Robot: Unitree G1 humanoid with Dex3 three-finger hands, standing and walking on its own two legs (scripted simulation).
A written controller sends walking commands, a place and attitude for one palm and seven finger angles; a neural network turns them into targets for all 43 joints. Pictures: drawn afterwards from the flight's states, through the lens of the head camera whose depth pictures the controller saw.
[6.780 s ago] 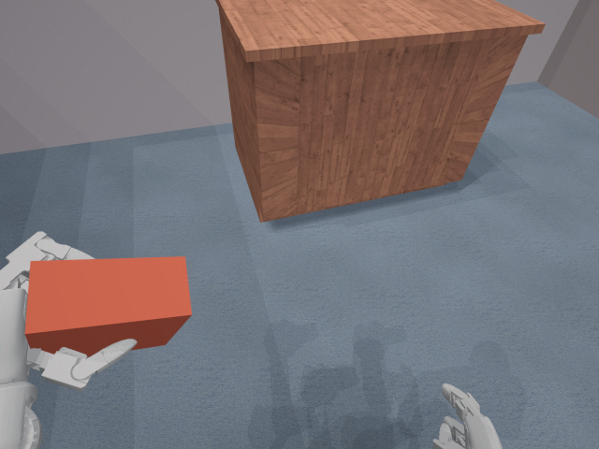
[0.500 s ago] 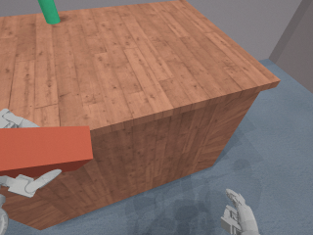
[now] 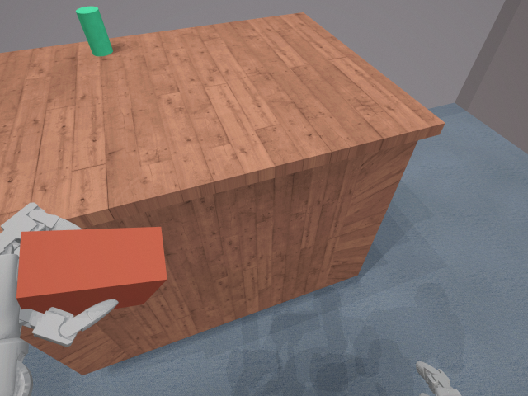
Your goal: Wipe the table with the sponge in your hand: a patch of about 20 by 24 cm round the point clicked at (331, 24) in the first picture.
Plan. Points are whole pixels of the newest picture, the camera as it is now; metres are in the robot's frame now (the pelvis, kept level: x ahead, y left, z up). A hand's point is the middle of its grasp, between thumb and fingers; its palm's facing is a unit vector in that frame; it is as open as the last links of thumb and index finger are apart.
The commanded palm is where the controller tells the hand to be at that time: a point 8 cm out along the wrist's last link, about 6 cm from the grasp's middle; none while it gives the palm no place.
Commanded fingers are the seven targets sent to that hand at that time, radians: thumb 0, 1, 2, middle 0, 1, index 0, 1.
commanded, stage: come to a stop and stand still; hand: left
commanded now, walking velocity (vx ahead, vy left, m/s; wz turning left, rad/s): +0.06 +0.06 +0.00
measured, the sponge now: (114, 272) +0.23 +0.19 +0.14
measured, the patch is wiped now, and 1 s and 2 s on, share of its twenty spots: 0.00 0.00 0.00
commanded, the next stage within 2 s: look again from close up in 1.34 s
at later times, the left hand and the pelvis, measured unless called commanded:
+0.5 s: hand (71, 301) +0.19 +0.22 +0.15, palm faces +0.36 -0.83 -0.42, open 10.4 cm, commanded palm +0.13 +0.27 +0.17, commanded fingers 0.00 0.10 1.30 -1.20 -1.60 -1.20 -1.60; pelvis -0.03 -0.01 -0.01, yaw -1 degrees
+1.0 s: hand (58, 335) +0.15 +0.21 +0.15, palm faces +0.36 -0.84 -0.40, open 10.4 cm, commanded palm +0.10 +0.26 +0.17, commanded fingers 0.00 0.10 1.30 -1.20 -1.60 -1.20 -1.60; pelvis -0.07 -0.02 -0.01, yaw -2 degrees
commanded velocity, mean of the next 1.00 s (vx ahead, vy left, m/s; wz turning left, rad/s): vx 0.02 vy -0.02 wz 0.00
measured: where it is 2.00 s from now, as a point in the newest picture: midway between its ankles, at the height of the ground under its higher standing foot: outside the picture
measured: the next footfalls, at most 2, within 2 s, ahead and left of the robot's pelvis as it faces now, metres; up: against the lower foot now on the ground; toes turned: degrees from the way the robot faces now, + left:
left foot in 0.10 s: +0.03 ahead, +0.14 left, +0.00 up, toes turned +6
right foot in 0.38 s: +0.00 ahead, -0.11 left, +0.00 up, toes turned -7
